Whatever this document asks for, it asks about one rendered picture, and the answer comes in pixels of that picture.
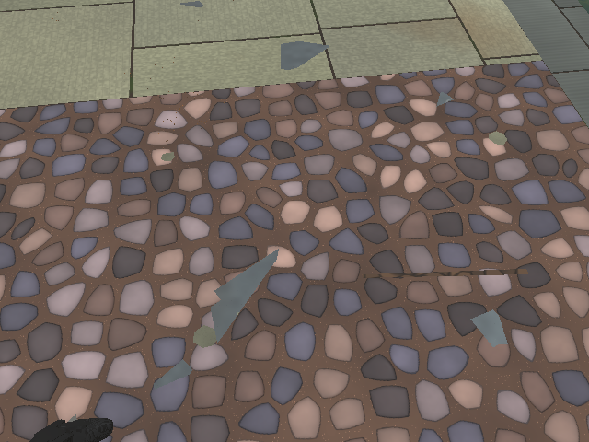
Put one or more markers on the robot left hand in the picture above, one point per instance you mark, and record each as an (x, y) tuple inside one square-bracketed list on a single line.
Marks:
[(81, 430)]

